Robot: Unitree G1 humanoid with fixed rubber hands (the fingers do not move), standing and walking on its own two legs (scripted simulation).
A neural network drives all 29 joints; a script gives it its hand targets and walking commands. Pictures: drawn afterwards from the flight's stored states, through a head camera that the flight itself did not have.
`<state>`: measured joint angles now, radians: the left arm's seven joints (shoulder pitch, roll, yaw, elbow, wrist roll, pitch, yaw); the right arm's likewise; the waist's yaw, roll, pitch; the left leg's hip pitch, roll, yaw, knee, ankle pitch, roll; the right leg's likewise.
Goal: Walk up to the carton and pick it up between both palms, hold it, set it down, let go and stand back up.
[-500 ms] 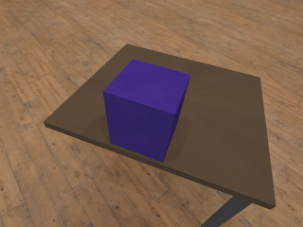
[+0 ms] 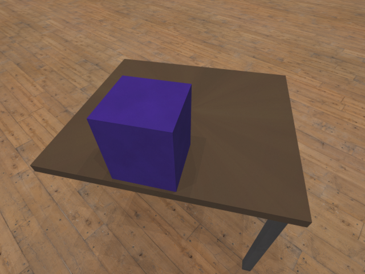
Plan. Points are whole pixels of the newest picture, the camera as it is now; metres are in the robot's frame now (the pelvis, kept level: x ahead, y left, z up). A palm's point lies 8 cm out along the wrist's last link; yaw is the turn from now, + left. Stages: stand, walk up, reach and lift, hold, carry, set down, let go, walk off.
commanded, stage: walk up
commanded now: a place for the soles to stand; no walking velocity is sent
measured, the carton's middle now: (149, 134) +0.52 +0.11 +0.01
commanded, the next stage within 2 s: none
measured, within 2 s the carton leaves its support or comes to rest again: neither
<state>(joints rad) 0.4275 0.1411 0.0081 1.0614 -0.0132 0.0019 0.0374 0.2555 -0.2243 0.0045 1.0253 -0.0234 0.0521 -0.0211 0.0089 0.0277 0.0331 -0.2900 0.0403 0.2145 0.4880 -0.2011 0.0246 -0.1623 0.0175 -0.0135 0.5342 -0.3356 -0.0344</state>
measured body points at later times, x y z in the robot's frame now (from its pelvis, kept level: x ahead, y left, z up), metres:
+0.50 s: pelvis +0.01 +0.00 +0.00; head +0.02 +0.00 +0.45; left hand +0.04 +0.24 -0.15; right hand +0.04 -0.24 -0.16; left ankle +0.07 +0.09 -0.73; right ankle -0.03 -0.10 -0.73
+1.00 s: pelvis +0.06 +0.09 -0.01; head +0.11 +0.06 +0.44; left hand -0.01 +0.35 -0.13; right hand +0.15 -0.17 -0.17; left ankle +0.18 +0.27 -0.70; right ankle -0.03 -0.10 -0.73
